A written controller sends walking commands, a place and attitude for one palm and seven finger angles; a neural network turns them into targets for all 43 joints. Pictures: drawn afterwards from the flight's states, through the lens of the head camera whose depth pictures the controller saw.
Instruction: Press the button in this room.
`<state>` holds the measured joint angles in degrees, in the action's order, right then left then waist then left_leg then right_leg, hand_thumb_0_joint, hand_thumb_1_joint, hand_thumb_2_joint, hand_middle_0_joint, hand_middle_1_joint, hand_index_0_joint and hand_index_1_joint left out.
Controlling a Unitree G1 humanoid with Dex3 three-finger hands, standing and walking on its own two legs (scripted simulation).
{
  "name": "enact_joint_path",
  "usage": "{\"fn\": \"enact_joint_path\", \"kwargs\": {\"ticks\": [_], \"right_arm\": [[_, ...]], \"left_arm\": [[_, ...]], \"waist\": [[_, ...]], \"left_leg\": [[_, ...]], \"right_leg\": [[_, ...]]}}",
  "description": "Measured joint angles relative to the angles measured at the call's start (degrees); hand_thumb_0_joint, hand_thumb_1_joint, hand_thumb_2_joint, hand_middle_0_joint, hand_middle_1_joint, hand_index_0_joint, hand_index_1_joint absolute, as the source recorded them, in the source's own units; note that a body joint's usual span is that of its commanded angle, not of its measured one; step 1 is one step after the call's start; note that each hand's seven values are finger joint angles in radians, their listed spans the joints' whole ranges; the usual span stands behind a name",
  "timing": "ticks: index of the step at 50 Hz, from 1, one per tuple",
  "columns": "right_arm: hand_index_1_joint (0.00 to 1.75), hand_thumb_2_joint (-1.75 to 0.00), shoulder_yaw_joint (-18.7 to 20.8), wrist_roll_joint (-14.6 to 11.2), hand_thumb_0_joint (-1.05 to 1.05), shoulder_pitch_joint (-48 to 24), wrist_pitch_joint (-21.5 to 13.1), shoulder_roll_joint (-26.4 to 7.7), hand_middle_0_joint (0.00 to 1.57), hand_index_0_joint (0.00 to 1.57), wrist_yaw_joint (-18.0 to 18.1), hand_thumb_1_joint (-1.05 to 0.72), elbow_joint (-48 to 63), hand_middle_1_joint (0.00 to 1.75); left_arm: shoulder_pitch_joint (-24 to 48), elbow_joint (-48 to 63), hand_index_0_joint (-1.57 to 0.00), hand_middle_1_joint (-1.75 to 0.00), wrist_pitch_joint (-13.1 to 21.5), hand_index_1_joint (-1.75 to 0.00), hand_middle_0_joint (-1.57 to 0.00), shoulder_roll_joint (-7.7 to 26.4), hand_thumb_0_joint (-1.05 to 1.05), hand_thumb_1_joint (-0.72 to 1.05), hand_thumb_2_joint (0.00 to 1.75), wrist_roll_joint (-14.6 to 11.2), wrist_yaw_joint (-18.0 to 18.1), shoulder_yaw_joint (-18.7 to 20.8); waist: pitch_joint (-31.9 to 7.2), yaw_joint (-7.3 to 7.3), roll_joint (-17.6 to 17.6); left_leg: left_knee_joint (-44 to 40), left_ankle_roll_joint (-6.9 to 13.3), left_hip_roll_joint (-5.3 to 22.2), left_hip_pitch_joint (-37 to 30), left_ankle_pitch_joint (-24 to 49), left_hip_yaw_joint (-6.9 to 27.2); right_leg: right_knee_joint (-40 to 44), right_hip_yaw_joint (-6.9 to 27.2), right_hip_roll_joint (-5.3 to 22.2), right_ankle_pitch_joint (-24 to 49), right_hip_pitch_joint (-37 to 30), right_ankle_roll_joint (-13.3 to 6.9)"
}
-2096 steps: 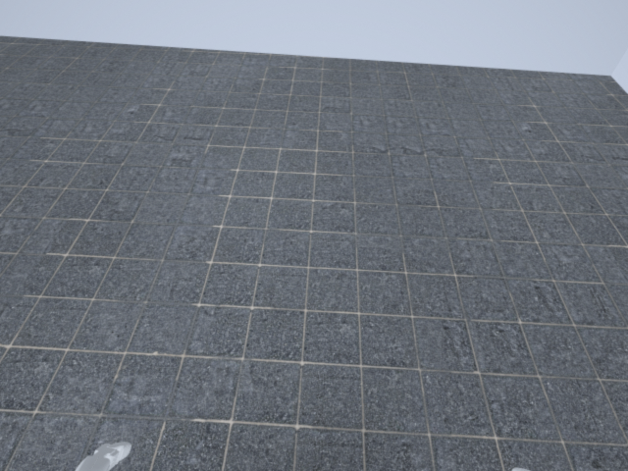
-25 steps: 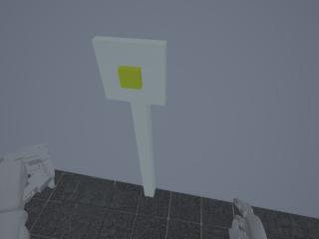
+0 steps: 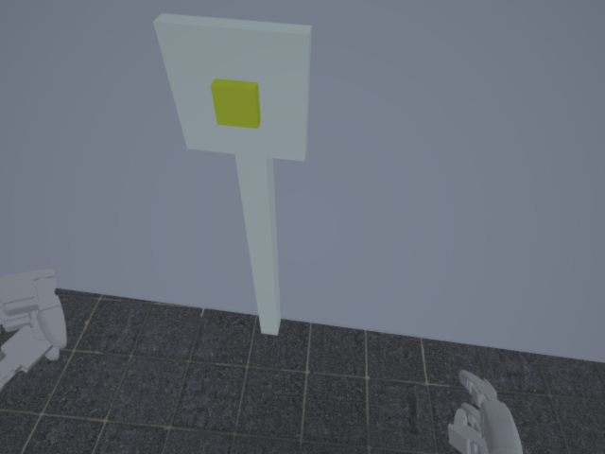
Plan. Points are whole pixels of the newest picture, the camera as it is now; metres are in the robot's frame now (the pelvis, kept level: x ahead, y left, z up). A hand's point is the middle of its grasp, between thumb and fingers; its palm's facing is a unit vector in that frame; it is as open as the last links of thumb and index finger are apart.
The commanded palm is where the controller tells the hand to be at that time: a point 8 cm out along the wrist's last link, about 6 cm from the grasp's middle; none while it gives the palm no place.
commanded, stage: step back with the hand held close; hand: left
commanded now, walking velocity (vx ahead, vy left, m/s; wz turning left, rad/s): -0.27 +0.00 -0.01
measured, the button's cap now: (237, 103) +0.57 +0.15 +0.16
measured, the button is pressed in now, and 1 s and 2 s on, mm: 0 0 0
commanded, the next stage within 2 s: stop stepping back and stand still in 0.76 s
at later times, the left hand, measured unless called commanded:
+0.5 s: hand out of the picture +0.10 +0.25 +0.19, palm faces +0.43 -0.80 -0.43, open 3.1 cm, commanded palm +0.04 +0.28 +0.18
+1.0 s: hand out of the picture -0.03 +0.20 +0.17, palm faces +0.27 -0.82 -0.51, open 3.1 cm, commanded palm -0.08 +0.25 +0.18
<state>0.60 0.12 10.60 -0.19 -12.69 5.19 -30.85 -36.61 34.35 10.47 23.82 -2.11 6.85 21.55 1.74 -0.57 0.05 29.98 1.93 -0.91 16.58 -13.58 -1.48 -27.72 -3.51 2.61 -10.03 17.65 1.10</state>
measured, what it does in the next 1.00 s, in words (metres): walks backwards: right foot, then left foot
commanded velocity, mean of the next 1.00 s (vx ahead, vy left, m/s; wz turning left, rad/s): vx -0.25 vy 0.00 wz -0.01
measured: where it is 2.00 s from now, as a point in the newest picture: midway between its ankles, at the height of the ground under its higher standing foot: outside the picture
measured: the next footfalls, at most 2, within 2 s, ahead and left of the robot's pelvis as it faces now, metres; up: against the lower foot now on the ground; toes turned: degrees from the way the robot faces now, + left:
right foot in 0.58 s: -0.17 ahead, -0.13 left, +0.00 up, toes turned -2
left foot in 0.72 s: -0.03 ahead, +0.08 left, +0.00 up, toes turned -1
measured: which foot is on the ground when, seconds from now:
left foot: down 0.00-0.60, up 0.62-0.70, down 0.72-1.00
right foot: down 0.00-0.30, up 0.32-0.56, down 0.58-0.74, up 0.76-1.00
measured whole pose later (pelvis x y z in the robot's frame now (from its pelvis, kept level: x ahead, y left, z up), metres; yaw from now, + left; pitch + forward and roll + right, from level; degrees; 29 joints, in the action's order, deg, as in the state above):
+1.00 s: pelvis -0.21 -0.03 +0.00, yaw -1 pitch -1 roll +0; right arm -0.4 0.4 10.9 -6.1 -10.1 3.2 -30.5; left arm -39.8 36.9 10.4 26.4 -2.7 7.1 21.9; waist 0.5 1.5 -1.6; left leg 23.0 0.8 0.7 22.9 -3.3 -0.8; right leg -38.2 -3.4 -1.4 -27.4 16.8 -0.7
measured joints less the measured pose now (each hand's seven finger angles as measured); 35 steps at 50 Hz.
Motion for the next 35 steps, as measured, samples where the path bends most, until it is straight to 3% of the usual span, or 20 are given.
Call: {"fn": "enact_joint_path", "kwargs": {"ticks": [7, 11, 14, 16, 19, 21, 23, 26, 29, 30, 32, 35], "right_arm": [[0.3, -0.9, -1.01, -0.05, 0.01, -0.13, -1.82, 0.6, 0.2, 0.2, -0.27, -0.9, 1.03, 0.3], [0.3, -0.89, -1.09, 0.14, 0.01, 0.37, -2.36, 0.32, 0.21, 0.2, -0.43, -0.9, 0.19, 0.3], [0.3, -0.89, -1.42, 0.46, 0.01, 0.89, -2.22, 0.33, 0.21, 0.2, 0.0, -0.9, -0.91, 0.3], [0.3, -0.89, -1.43, 0.85, 0.01, 1.6, -2.72, 0.51, 0.21, 0.2, 0.53, -0.9, -1.13, 0.3], [0.3, -0.89, -0.81, 1.01, 0.01, 3.37, -4.17, 2.25, 0.2, 0.2, 0.3, -0.9, -2.18, 0.3], [0.3, -0.89, -0.95, 0.78, 0.01, 4.66, -5.06, 3.21, 0.2, 0.2, -0.33, -0.9, -2.88, 0.3], [0.3, -0.89, -1.33, 0.77, 0.01, 5.25, -5.91, 4.02, 0.21, 0.2, -1.04, -0.9, -3.58, 0.3], [0.3, -0.89, -1.93, 1.1, 0.01, 4.64, -6.82, 4.66, 0.21, 0.2, -1.82, -0.9, -4.07, 0.3], [0.3, -0.89, -2.56, 1.35, 0.01, 2.08, -7.21, 4.47, 0.21, 0.2, -2.38, -0.9, -3.59, 0.3], [0.3, -0.89, -2.66, 1.31, 0.01, 0.64, -7.01, 4.02, 0.21, 0.2, -2.45, -0.89, -3.67, 0.3], [0.3, -0.89, -2.54, 1.35, 0.01, -1.48, -6.16, 2.8, 0.21, 0.2, -1.94, -0.9, -5.03, 0.3], [0.3, -0.89, -2.34, 0.52, 0.01, -0.81, -5.17, 2.39, 0.21, 0.2, -0.96, -0.9, -5.8, 0.3]], "left_arm": [[2.87, -1.82, -1.3, -1.5, 1.66, -1.5, -1.31, -2.41, 0.01, 0.89, 0.9, 1.37, 0.71, -0.23], [3.43, -0.88, -1.3, -1.5, 2.07, -1.5, -1.31, -3.4, 0.01, 0.89, 0.9, 1.7, 1.45, -1.77], [3.6, 1.27, -1.3, -1.5, 2.46, -1.5, -1.31, -2.72, 0.01, 0.89, 0.9, 1.63, 2.12, -2.04], [3.83, 2.02, -1.3, -1.5, 2.81, -1.5, -1.31, -2.18, 0.01, 0.89, 0.9, 1.89, 2.35, -1.54], [4.77, 1.5, -1.31, -1.5, 3.17, -1.5, -1.31, -0.77, 0.02, 0.89, 0.9, 2.82, 2.45, -0.08], [4.38, 1.67, -1.31, -1.5, 3.61, -1.5, -1.31, -0.01, 0.02, 0.89, 0.9, 2.63, 2.66, 1.14], [2.66, 2.29, -1.3, -1.5, 4.08, -1.5, -1.31, 0.27, 0.02, 0.89, 0.9, 1.93, 3.07, 2.31], [0.58, 2.75, -1.3, -1.5, 3.84, -1.5, -1.31, -0.31, 0.01, 0.89, 0.9, 0.7, 3.05, 2.19], [0.66, 2.87, -1.3, -1.5, 3.46, -1.5, -1.31, -0.17, 0.01, 0.89, 0.9, -0.08, 2.28, 1.09], [1.11, 2.76, -1.3, -1.5, 3.66, -1.5, -1.31, -0.22, 0.01, 0.89, 0.9, -0.14, 1.89, 0.48], [2.2, 1.8, -1.3, -1.5, 3.91, -1.5, -1.31, -0.55, 0.01, 0.89, 0.9, -0.34, 0.91, -1.64], [1.51, 2.22, -1.3, -1.5, 3.95, -1.5, -1.31, 1.14, 0.01, 0.89, 0.9, -0.39, -0.07, -1.55]], "waist": [[-0.32, -0.26, 0.05], [-0.35, -0.28, -0.11], [0.34, -0.02, -1.5], [0.64, 0.48, -1.23], [0.12, 1.89, -0.3], [-1.27, 2.04, 0.12], [-2.92, 1.68, -0.15], [-4.58, 1.06, -0.73], [-4.17, 0.12, -2.29], [-3.47, -0.46, -2.23], [-1.97, -0.76, -0.16], [-3.22, -0.64, -1.01]], "left_leg": [[4.42, 0.3, 0.23, 4.13, -0.18, 0.2], [9.81, -0.13, 0.32, 8.03, -6.7, 1.33], [9.83, 0.15, 0.33, 8.73, -3.03, 1.2], [8.81, 0.84, 0.94, 8.87, 2.18, 1.46], [5.9, 1.05, 1.28, 8.53, 3.53, 3.57], [2.63, 0.88, 1.81, 8.38, 5.5, 4.47], [-1.01, 0.38, 2.29, 8.37, 8.03, 4.28], [-5.82, -0.34, 2.61, 8.94, 11.49, 3.21], [-7.52, -0.94, 1.77, 11.03, 14.14, 1.0], [-6.08, -1.24, 2.03, 12.4, 13.97, 0.23], [-0.36, -2.0, 2.87, 13.68, 6.98, 1.08], [6.18, -2.32, 1.36, 11.28, 2.04, 0.98]], "right_leg": [[-3.24, -0.2, -0.08, 0.65, 3.49, -0.27], [-3.74, -0.76, -0.53, 1.69, 5.37, -0.65], [-5.46, -0.93, -0.26, 0.76, 6.54, -0.52], [-11.37, 0.29, -1.61, -6.31, 8.51, -0.25], [-28.38, 3.25, -4.96, -12.12, 10.28, -0.29], [-31.15, 3.28, -6.07, -13.86, 8.0, -0.25], [-27.04, 2.69, -5.95, -16.09, 4.01, -0.51], [-13.94, 1.61, -5.37, -18.36, -3.2, -1.27], [1.83, 1.78, -4.01, -10.62, -9.89, -2.83], [3.72, 2.36, -3.88, -10.11, -10.08, -2.87], [2.4, 2.47, -5.21, -10.65, -9.47, -2.25], [0.74, 2.91, -4.71, -11.39, -8.8, -1.73]]}}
